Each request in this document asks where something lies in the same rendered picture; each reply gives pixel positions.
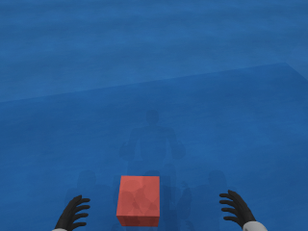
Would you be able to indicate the left robot hand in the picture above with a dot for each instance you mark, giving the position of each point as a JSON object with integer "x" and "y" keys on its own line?
{"x": 68, "y": 216}

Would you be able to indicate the carton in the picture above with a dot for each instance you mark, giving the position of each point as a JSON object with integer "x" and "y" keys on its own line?
{"x": 139, "y": 201}

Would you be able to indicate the right robot hand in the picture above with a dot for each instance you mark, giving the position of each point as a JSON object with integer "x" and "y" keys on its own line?
{"x": 242, "y": 212}

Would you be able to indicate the robot right forearm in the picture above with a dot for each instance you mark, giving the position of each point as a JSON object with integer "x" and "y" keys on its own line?
{"x": 254, "y": 226}

